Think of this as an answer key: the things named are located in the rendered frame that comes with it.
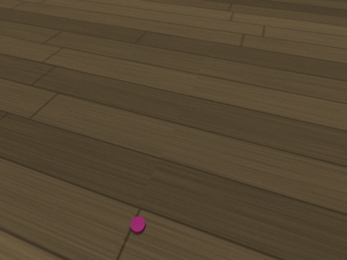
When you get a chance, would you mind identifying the tin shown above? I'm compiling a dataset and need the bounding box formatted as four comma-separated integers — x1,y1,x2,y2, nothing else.
131,216,146,233

